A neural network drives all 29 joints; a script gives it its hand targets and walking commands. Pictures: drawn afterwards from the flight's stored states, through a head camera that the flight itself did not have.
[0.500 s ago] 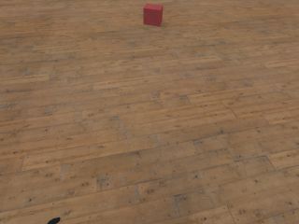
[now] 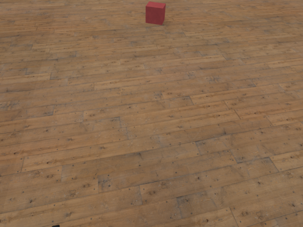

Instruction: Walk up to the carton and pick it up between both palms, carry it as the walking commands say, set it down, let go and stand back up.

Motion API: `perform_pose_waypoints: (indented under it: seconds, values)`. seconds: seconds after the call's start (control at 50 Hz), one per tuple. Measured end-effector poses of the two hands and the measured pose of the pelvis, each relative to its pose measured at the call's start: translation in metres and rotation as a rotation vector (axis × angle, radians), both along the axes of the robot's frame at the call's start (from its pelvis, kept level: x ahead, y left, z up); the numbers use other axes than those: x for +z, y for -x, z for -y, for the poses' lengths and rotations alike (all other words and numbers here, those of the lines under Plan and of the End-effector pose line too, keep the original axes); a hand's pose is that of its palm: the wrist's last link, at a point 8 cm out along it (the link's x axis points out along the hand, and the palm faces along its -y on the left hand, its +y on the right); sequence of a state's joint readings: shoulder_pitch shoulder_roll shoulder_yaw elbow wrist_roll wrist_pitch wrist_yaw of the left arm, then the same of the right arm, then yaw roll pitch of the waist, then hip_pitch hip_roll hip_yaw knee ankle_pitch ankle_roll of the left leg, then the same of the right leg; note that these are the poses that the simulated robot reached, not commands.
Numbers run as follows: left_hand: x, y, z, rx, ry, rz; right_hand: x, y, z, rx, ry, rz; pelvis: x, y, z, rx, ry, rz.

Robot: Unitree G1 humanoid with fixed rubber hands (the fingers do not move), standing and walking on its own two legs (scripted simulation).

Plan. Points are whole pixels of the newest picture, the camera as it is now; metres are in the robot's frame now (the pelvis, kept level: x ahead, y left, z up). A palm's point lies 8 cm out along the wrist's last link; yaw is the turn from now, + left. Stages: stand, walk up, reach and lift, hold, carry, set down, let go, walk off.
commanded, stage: stand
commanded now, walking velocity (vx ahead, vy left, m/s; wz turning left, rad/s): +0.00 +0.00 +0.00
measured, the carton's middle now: (155, 13) +3.01 +0.02 -0.67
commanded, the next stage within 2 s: walk up in 0.68 s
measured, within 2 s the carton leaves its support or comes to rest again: neither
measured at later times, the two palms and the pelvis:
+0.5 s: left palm out of the picture +0.09 +0.29 -0.12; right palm out of the picture +0.09 -0.29 -0.12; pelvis +0.01 -0.01 +0.00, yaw +0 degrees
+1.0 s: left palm out of the picture +0.10 +0.29 -0.11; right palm out of the picture +0.09 -0.31 -0.12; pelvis +0.02 -0.01 +0.00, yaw +0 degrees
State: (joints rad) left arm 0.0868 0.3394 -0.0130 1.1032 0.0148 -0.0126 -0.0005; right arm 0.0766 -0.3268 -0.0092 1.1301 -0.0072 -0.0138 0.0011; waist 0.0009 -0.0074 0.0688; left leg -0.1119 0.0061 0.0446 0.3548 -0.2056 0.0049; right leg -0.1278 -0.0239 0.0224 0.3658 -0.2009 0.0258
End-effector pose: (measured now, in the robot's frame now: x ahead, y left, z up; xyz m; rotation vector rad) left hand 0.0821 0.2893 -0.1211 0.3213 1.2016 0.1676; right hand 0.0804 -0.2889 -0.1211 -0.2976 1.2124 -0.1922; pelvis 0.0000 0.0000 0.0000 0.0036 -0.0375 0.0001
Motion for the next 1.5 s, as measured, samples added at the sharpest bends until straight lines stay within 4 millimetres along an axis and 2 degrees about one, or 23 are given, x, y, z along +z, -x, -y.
perform_pose_waypoints:
  seconds: [0.24,0.44,0.74,0.9,0.98,1.08,1.12,1.2,1.24,1.3,1.42,1.5]
  values:
    - [0.002,-0.006,0.0,0.013,-0.002,0.009,0.0,-0.011,-0.002,0.015,-0.008,0.021,0.001,-0.006,0.001,0.003,-0.002,-0.001]
    - [0.005,-0.003,0.0,0.017,-0.017,-0.003,-0.002,-0.01,0.0,0.01,-0.012,0.009,0.001,-0.007,0.004,0.005,-0.002,0.002]
    - [0.003,-0.011,0.007,0.014,-0.007,0.009,0.002,-0.011,0.012,-0.003,0.01,0.008,0.001,-0.01,0.009,0.006,0.001,0.002]
    - [0.002,-0.011,0.008,0.014,-0.002,0.001,0.001,-0.008,0.01,0.004,0.005,-0.004,0.002,-0.011,0.009,0.006,0.0,-0.002]
    - [0.005,-0.015,0.002,0.002,0.017,0.029,0.002,-0.01,0.016,0.006,-0.019,0.028,-0.002,-0.017,0.01,-0.004,-0.007,-0.03]
    - [0.013,-0.038,-0.014,-0.033,-0.032,0.035,0.001,-0.015,0.047,-0.048,0.005,0.081,-0.01,-0.037,0.016,-0.058,-0.026,-0.04]
    - [0.018,-0.058,-0.014,-0.072,-0.056,0.028,0.0,-0.012,0.062,-0.087,0.014,0.09,-0.012,-0.048,0.023,-0.081,-0.036,-0.027]
    - [0.032,-0.114,-0.001,-0.112,-0.088,0.117,-0.01,-0.01,0.093,-0.133,0.017,0.017,-0.017,-0.08,0.042,-0.051,-0.008,-0.031]
    - [0.039,-0.132,0.003,-0.1,-0.106,0.185,-0.013,-0.023,0.101,-0.114,0.018,-0.042,-0.017,-0.095,0.049,-0.037,0.0,-0.043]
    - [0.048,-0.139,0.006,-0.076,-0.124,0.182,-0.009,-0.071,0.103,-0.059,0.006,-0.025,-0.01,-0.12,0.052,-0.047,0.005,-0.042]
    - [0.042,-0.144,0.0,0.001,-0.137,0.05,0.003,-0.212,0.086,0.055,-0.055,0.145,-0.007,-0.184,0.055,-0.044,0.02,-0.025]
    - [0.019,-0.172,-0.005,0.053,-0.117,0.011,0.008,-0.311,0.069,0.146,-0.062,0.209,-0.019,-0.241,0.054,-0.017,0.024,-0.018]
